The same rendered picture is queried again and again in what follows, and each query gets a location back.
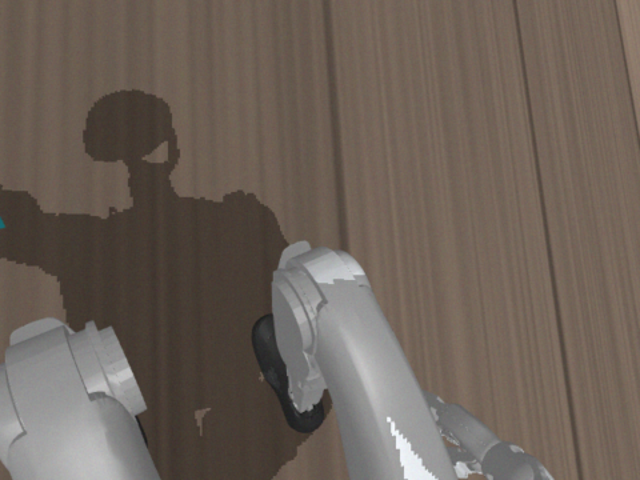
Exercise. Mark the right robot arm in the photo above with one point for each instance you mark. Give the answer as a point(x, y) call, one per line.
point(507, 461)

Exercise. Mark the right robot hand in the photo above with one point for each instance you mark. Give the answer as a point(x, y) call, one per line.
point(462, 428)

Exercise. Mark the right robot foot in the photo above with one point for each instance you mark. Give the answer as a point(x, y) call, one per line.
point(275, 373)

